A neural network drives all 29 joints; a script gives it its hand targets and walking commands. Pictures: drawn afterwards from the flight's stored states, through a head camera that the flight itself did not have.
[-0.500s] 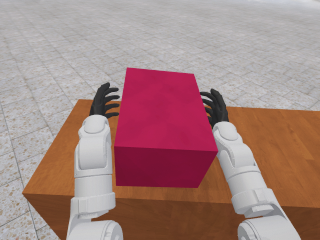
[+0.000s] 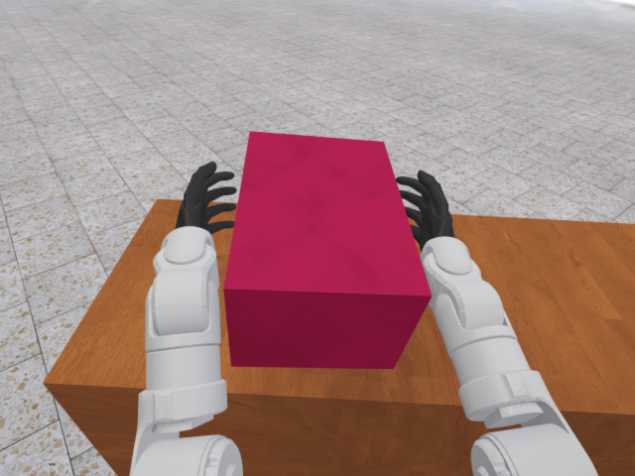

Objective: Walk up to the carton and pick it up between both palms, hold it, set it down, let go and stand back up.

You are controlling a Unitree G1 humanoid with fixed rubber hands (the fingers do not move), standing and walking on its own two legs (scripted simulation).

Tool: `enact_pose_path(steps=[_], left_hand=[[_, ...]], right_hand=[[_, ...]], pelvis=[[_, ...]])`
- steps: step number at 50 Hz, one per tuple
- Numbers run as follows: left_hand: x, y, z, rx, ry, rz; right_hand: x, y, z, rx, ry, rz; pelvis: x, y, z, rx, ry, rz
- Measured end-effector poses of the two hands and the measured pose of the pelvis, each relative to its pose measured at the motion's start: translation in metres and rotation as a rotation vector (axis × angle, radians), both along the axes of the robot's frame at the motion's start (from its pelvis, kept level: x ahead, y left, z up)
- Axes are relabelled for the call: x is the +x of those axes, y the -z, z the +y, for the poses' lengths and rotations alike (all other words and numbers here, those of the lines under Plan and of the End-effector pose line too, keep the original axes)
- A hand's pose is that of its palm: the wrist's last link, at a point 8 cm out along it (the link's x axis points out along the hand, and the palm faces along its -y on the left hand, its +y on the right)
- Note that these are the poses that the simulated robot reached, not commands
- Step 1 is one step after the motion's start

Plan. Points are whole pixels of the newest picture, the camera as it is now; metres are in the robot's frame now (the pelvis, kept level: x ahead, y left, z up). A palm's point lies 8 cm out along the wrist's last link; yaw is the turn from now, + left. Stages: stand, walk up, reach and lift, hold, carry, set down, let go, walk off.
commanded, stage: hold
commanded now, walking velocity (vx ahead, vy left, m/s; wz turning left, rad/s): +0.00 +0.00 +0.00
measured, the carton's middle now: (316, 241) +0.38 +0.01 +0.15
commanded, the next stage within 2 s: none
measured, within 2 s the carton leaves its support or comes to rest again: neither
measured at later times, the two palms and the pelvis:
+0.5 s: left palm (194, 229) +0.36 +0.15 +0.19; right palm (429, 237) +0.36 -0.13 +0.18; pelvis +0.00 +0.00 +0.00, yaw +0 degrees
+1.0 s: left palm (194, 230) +0.35 +0.15 +0.19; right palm (432, 237) +0.36 -0.13 +0.18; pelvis +0.00 +0.00 +0.00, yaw +0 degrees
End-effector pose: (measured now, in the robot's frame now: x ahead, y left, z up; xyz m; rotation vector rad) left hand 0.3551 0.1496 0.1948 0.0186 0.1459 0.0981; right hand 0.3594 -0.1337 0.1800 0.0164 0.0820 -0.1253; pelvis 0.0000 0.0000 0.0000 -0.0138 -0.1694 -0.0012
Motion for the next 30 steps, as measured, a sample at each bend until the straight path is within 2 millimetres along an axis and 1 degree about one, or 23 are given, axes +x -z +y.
enact_pose_path(steps=[6,14,20,30], left_hand=[[0.001,0.0031,0.0021,0.004,-0.002,0.017],[0.0026,0.0023,0.0037,0.011,-0.001,0.008],[0.0041,0.0055,0.0032,0.01,-0.001,0.023],[0.002,-0.0006,0.0023,0.011,-0.006,-0.004]], right_hand=[[0.0013,0.0037,0.0021,-0.002,-0.002,0.016],[0.0028,0.0042,0.0037,0.001,-0.001,0.008],[0.0036,0.0089,0.0034,0.002,0.001,0.022],[0.0027,0.0008,0.0025,0.007,0.0,-0.006]], pelvis=[[-0.0004,-0.0001,0.0014,-0.001,0.002,0.001],[0.0005,0.0,0.0028,-0.003,-0.001,0.006],[0.0018,-0.0001,0.0037,-0.002,0.0,0.005],[0.005,0.0002,0.004,-0.005,-0.001,-0.004]])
